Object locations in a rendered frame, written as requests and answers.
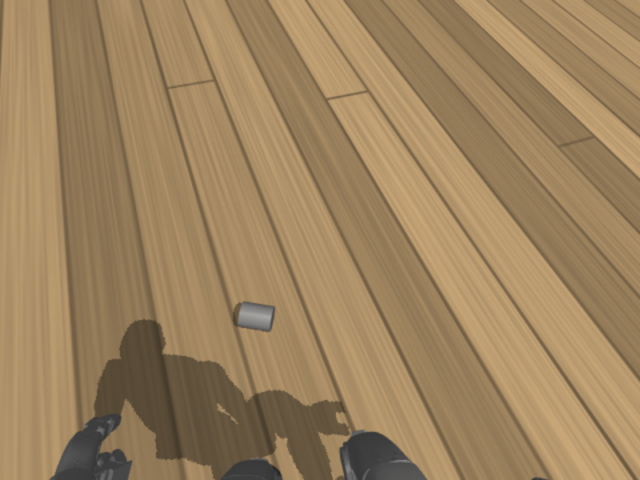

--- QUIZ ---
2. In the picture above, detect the can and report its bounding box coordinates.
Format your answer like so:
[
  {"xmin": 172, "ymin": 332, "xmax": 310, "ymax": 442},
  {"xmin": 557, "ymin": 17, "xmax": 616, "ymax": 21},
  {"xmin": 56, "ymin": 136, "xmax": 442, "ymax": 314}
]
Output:
[{"xmin": 238, "ymin": 302, "xmax": 275, "ymax": 332}]

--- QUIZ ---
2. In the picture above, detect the left robot hand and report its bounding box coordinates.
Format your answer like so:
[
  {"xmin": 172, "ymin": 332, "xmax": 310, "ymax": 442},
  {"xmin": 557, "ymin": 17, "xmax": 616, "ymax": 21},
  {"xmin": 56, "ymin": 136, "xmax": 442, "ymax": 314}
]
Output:
[{"xmin": 55, "ymin": 414, "xmax": 132, "ymax": 480}]

